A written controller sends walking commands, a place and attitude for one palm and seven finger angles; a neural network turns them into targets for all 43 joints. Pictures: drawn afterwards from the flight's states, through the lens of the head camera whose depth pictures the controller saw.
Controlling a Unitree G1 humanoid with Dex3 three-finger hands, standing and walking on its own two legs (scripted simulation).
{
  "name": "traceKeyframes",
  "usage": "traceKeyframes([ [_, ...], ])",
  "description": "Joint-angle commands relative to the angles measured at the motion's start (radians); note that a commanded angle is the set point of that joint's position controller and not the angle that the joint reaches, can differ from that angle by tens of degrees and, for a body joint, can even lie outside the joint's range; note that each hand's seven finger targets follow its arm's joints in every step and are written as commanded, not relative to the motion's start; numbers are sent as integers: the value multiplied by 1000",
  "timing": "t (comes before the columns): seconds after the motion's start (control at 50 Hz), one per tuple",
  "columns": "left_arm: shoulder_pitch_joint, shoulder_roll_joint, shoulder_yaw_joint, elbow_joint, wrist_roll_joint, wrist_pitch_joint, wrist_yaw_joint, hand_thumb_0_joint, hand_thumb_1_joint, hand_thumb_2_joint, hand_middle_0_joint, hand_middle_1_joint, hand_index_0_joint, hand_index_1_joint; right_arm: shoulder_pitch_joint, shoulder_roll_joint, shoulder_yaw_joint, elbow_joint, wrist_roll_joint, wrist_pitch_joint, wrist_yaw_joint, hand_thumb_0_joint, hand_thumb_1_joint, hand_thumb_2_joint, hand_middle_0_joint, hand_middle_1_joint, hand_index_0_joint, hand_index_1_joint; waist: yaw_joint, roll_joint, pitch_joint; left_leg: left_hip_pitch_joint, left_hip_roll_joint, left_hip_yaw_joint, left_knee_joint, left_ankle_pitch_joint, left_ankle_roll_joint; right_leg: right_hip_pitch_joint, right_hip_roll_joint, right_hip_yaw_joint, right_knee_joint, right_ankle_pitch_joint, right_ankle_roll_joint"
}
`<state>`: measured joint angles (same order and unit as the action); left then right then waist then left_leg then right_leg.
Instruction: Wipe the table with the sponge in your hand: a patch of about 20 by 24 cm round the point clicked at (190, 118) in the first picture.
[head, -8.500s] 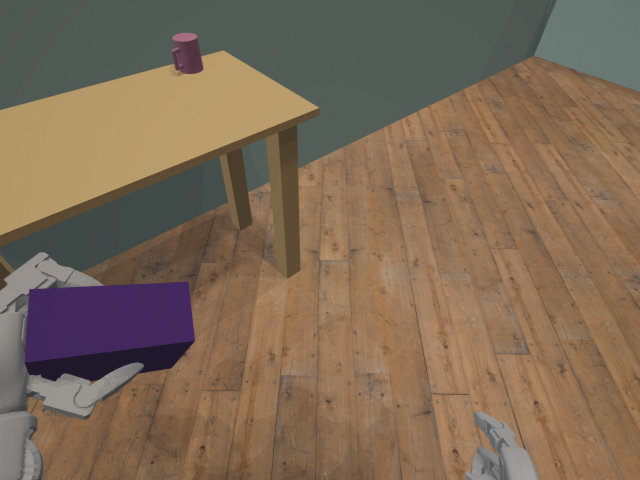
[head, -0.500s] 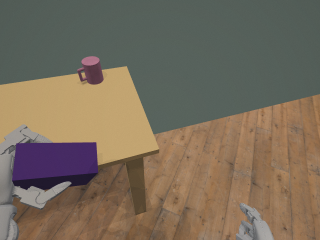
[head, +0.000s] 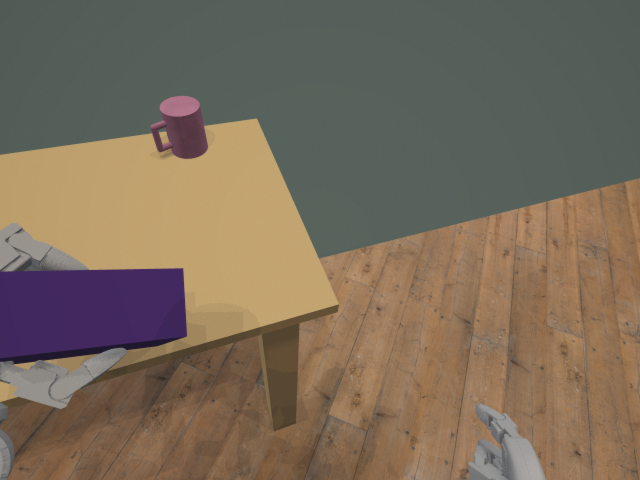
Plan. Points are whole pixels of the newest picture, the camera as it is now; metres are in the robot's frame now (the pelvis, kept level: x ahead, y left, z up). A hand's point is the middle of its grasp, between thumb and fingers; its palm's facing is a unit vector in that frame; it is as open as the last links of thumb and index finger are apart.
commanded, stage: shuffle to correct the standing spot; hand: left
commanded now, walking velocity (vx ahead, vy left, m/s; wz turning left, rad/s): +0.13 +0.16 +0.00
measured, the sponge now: (121, 314) +0.22 +0.21 +0.16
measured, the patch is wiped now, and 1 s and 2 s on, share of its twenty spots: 0.00 0.00 0.00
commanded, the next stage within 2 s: come to a stop and stand still in 0.28 s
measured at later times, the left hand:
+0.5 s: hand (42, 237) +0.28 +0.29 +0.19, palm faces +0.39 -0.81 -0.43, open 10.0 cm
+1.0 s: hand out of the picture +0.30 +0.35 +0.20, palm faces +0.44 -0.78 -0.45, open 10.0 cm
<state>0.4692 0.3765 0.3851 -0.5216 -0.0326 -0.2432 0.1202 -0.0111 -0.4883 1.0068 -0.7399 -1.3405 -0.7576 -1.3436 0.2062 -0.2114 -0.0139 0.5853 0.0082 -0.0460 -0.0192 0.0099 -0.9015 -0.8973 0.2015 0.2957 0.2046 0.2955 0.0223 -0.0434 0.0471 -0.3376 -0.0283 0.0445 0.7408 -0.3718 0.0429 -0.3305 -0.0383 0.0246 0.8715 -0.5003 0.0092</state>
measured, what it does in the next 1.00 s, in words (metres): steps on the spot: right foot, then left foot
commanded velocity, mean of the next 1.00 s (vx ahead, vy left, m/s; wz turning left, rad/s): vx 0.01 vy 0.01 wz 0.00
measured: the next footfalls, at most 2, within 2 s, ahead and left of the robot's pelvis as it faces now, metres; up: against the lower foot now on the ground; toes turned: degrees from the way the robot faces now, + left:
right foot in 0.20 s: +0.08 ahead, -0.07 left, +0.00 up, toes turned -1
left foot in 0.46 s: +0.15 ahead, +0.21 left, +0.00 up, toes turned +1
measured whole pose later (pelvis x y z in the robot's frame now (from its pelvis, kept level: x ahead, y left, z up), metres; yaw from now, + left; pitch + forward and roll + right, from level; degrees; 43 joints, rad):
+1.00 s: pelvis +0.06 +0.07 +0.03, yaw -1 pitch +0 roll -1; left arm 0.23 0.47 0.41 -0.35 0.00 -0.19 0.08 -0.01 -0.49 1.01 -0.74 -1.34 -0.76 -1.34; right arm 0.18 -0.19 0.00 0.60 0.00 -0.13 -0.04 0.01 -0.90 -0.90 0.20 0.30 0.21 0.30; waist 0.08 -0.02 0.06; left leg -0.30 0.09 0.02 0.48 -0.18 -0.04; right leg -0.16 -0.01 -0.01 0.42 -0.26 0.02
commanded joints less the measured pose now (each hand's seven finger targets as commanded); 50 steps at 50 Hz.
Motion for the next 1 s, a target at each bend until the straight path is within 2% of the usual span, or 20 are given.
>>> traceKeyframes([
  [0.0, -169, 198, 108, -243, 0, -64, 24, 0, 100, 1300, -1200, -1600, -1200, -1600, -68, -107, -37, -144, -16, -95, -16, 0, -900, -900, 200, 300, 200, 300, -36, 155, -91, 225, 318, -436, -401, 426, 189, -267, 7, -7, 262, -35, -20],
  [0.08, -77, 148, 68, -219, -7, -45, 20, 0, 100, 1300, -1200, -1600, -1200, -1600, -71, -114, -29, -141, 3, -116, -4, 0, -900, -900, 200, 300, 200, 300, -19, 256, -165, 197, 201, -153, -311, 517, 110, -36, 11, -109, -118, 77, -23],
  [0.14, -17, 170, 106, -164, -1, -38, 29, 0, 100, 1300, -1200, -1600, -1200, -1600, -74, -119, -19, -145, -2, -102, -5, 0, -900, -900, 200, 300, 200, 300, -5, 135, -190, -41, 151, -107, -168, 361, 38, 323, -5, -109, -426, 341, -44],
  [0.18, 24, 203, 156, -74, -13, -36, 36, 0, 100, 1300, -1200, -1600, -1200, -1600, -74, -117, -31, -158, -11, -86, 0, 0, -900, -900, 200, 300, 200, 300, -13, -159, -209, -343, 4, -27, 264, -25, -24, 488, -366, 394, -516, 546, -214],
  [0.2, -1, 172, 135, -93, -33, -42, 30, 0, 100, 1300, -1200, -1600, -1200, -1600, -57, -139, -53, -147, 1, -80, 9, 0, -900, -900, 200, 300, 200, 300, -17, -154, -169, -379, 34, -100, 409, -106, -47, 404, -432, 500, -540, 541, -262],
  [0.24, -2, 185, 148, -134, -24, -56, 32, 0, 100, 1300, -1200, -1600, -1200, -1600, -73, -123, -38, -136, 1, -62, 17, 0, -900, -900, 200, 300, 200, 300, -17, -62, -79, -381, 118, -191, 452, -60, -51, 262, -401, 359, -508, 579, -244],
  [0.28, -53, 196, 142, -192, -7, -68, 36, 0, 100, 1300, -1200, -1600, -1200, -1600, -93, -110, -29, -132, -5, -48, 14, 0, -900, -900, 200, 300, 200, 300, -19, -40, -105, -265, 150, -171, 293, -39, -43, 178, -342, 183, -450, 645, -187],
  [0.38, -84, 187, 110, -237, -11, -44, 52, 0, 100, 1300, -1200, -1600, -1200, -1600, -97, -84, -40, -124, -1, -84, -32, 0, -900, -900, 200, 300, 200, 300, -27, -6, -116, 144, 21, 70, -215, 220, -42, 62, -185, -8, -350, 458, -80],
  [0.4, -86, 187, 108, -253, -10, -45, 50, 0, 100, 1300, -1200, -1600, -1200, -1600, -91, -88, -45, -132, 3, -93, -41, 0, -900, -900, 200, 300, 200, 300, -22, 47, -131, 197, 41, 31, -259, 248, -30, 50, -138, -18, -262, 431, -54],
  [0.44, -113, 190, 125, -259, -10, -46, 51, 0, 100, 1300, -1200, -1600, -1200, -1600, -77, -121, -57, -149, 15, -102, -48, 0, -900, -900, 200, 300, 200, 300, -15, 210, -193, 236, 228, -229, -310, 469, 63, -21, 10, -86, -68, 178, 9],
  [0.46, -85, 170, 122, -181, -14, -33, 45, 0, 100, 1300, -1200, -1600, -1200, -1600, -69, -109, -55, -140, 16, -102, -46, 0, -900, -900, 200, 300, 200, 300, -23, 245, -172, 172, 259, -297, -349, 515, 93, -14, 36, -74, -41, 22, 11],
  [0.5, -101, 180, 123, -207, -9, -31, 42, 0, 100, 1300, -1200, -1600, -1200, -1600, -96, -94, -38, -132, 9, -114, -44, 0, -900, -900, 200, 300, 200, 300, -10, 231, -157, 117, 270, -247, -328, 518, 98, 67, 8, -44, -181, 54, 0],
  [0.54, -74, 177, 121, -222, -1, -25, 41, 0, 100, 1300, -1200, -1600, -1200, -1600, -89, -97, -29, -133, 16, -120, -33, 0, -900, -900, 200, 300, 200, 300, -11, 170, -185, 84, 189, -117, -245, 441, 20, 198, 7, -40, -414, 358, -9],
  [0.58, -32, 146, 87, -220, -10, -5, 36, 0, 100, 1300, -1200, -1600, -1200, -1600, -85, -92, -37, -133, 22, -117, -28, 0, -900, -900, 200, 300, 200, 300, -27, -17, -192, 105, 97, -41, -189, 354, -42, 192, -28, 38, -444, 519, -41],
  [0.7, -84, 156, 81, -213, -23, 32, 32, 0, 100, 1300, -1200, -1600, -1200, -1600, -106, -86, -15, -136, 9, -107, -44, 0, -900, -900, 200, 300, 200, 300, -14, 198, -174, 153, 163, -81, -350, 415, -32, 177, 33, -47, -419, 419, 3],
  [0.88, -95, 156, 58, -211, -20, 68, 37, 0, 100, 1300, -1200, -1600, -1200, -1600, -118, -88, -12, -142, 13, -92, -50, 0, -900, -900, 200, 300, 200, 300, -17, 131, -161, 147, 105, -32, -360, 250, -46, 222, 9, -23, -531, 447, -9],
  [0.9, -1077, 904, 616, -362, 123, -43, 15, 0, 100, 1300, -1200, -1600, -1200, -1600, -17, -130, -56, -130, -50, -138, -49, 0, -900, -900, 200, 300, 200, 300, 44, -72, 64, 13, 116, 17, -178, 356, -32, -11, -62, 90, -655, 595, -13],
  [0.92, -513, 302, 209, 194, 41, -8, -25, 0, 100, 1300, -1200, -1600, -1200, -1600, -62, -20, -15, -51, -23, -140, -38, 0, -900, -900, 200, 300, 200, 300, -3, -125, -133, 158, 18, 7, -221, 385, -36, 97, -93, 102, -529, 762, -95],
  [0.94, -287, 200, 133, 198, 24, -8, -38, 0, 100, 1300, -1200, -1600, -1200, -1600, -33, -117, -59, -137, -6, -154, -31, 0, -900, -900, 200, 300, 200, 300, 35, 22, -153, 226, 49, 42, -222, 431, -45, 118, -65, 136, -512, 877, -42],
  [0.98, -160, 71, -10, -11, -21, -21, -38, 0, 100, 1300, -1200, -1600, -1200, -1600, -75, -105, -56, -144, 17, -160, -5, 0, -900, -900, 200, 300, 200, 300, 16, 177, -281, 293, 87, 1, -276, 571, -17, 216, -31, 33, -426, 655, -23],
])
